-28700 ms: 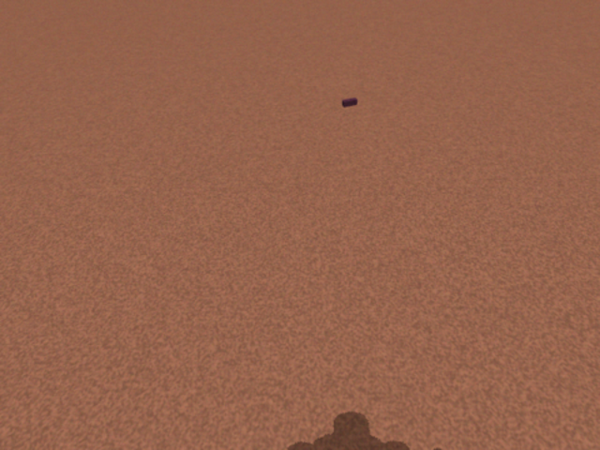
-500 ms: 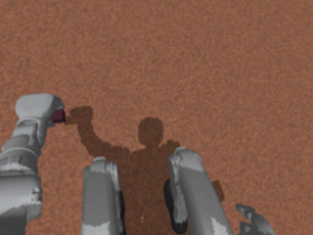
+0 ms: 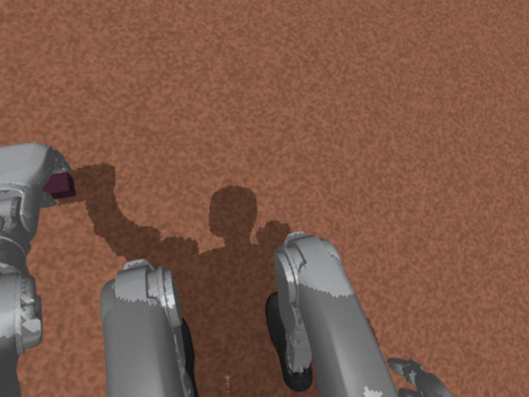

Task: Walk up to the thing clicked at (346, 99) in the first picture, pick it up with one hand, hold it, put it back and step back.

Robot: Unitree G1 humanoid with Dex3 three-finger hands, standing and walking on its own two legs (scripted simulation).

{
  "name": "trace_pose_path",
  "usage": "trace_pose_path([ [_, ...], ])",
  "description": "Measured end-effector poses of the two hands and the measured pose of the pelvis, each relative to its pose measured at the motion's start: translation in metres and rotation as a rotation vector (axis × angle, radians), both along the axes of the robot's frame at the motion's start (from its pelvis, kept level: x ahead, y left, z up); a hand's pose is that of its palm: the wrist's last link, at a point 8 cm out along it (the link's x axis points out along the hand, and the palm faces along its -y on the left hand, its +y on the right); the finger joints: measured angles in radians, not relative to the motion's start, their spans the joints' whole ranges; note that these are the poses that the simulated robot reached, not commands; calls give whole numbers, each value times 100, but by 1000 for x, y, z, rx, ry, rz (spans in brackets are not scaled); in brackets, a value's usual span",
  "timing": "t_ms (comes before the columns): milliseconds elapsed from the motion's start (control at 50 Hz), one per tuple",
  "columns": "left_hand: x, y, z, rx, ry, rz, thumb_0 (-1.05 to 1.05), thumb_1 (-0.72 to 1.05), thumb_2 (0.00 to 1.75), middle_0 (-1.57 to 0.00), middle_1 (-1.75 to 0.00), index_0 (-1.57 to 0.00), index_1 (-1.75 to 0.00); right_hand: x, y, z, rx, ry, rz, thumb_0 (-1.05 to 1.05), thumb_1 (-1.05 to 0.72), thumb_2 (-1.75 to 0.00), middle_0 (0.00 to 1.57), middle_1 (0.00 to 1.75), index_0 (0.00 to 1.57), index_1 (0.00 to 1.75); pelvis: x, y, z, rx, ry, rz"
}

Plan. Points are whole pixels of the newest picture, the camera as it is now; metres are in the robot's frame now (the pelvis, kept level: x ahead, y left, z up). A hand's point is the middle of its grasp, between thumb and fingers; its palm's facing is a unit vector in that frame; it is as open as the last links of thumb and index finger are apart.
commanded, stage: crouch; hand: left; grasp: from above
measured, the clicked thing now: (38, 189) +0.46 +0.32 -0.20
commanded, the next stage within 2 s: lower in 0.22 s
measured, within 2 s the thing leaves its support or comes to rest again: rests again in 1.54 s
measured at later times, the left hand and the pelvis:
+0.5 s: hand (46, 197) +0.45 +0.31 -0.21, palm faces -0.48 -0.07 -0.88, open 6.2 cm; pelvis +0.00 +0.00 -0.03, yaw -2 degrees
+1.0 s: hand (61, 201) +0.46 +0.31 -0.27, palm faces -0.46 -0.10 -0.88, open 6.2 cm; pelvis +0.01 +0.00 -0.05, yaw -4 degrees
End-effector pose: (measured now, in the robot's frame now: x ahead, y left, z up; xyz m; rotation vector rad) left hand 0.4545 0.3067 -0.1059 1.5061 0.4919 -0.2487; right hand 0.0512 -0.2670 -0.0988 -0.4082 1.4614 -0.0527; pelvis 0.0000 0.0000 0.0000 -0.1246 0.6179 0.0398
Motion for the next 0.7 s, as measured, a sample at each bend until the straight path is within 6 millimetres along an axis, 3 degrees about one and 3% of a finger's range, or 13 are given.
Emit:
trace_pose_path([
  [420,5,6,-36,3,11,5,0,53,0,-112,0,-113,0,2,-4,-22,-11,7,54,0,-91,-90,20,30,20,30,0,-1,-29,-14,-34,-15],
  [700,5,7,-74,-30,13,-3,0,54,0,-111,-2,-112,-1,3,-3,-28,-31,32,102,0,-90,-90,20,30,20,30,2,-1,-45,-35,-58,-31],
])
